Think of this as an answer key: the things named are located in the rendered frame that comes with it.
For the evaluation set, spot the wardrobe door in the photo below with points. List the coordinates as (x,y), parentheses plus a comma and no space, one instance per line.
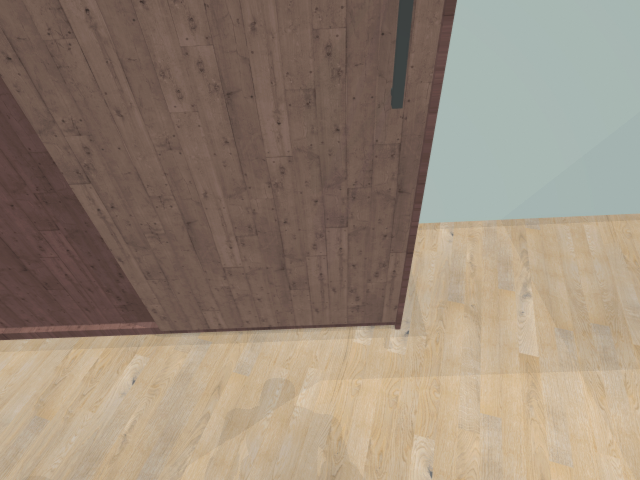
(55,268)
(240,158)

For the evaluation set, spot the handle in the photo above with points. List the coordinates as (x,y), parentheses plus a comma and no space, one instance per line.
(401,52)

